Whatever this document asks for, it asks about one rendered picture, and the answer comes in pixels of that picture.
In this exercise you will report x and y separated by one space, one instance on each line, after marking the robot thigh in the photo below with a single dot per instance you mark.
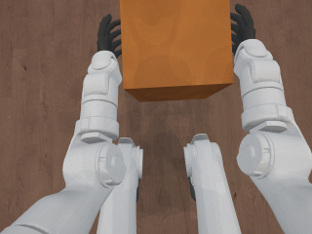
215 209
118 214

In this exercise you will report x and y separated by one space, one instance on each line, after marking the right robot forearm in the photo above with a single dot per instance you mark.
262 91

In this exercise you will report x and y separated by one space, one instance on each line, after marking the robot left hand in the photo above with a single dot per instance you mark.
105 38

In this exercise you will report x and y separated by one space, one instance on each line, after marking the robot left thigh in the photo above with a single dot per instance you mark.
118 214

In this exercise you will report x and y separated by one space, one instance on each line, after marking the right robot upper arm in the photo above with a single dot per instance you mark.
279 165

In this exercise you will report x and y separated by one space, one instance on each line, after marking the robot right thigh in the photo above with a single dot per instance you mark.
215 209

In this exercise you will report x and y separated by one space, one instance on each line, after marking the carton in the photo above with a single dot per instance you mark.
176 49

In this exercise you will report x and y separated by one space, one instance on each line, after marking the left robot upper arm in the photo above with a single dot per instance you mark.
90 172

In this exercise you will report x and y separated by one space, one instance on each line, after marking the robot right hand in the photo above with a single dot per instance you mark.
245 28

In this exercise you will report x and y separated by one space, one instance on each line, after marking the left robot forearm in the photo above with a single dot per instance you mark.
99 103

